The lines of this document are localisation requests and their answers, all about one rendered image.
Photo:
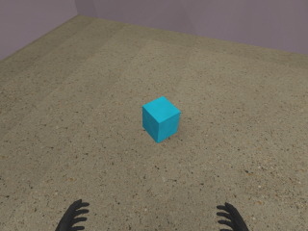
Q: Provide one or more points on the robot right hand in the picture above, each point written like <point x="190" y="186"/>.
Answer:
<point x="237" y="222"/>

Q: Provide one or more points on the carton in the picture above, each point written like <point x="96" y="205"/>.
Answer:
<point x="160" y="119"/>

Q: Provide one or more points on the robot left hand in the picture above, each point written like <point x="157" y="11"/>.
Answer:
<point x="69" y="219"/>

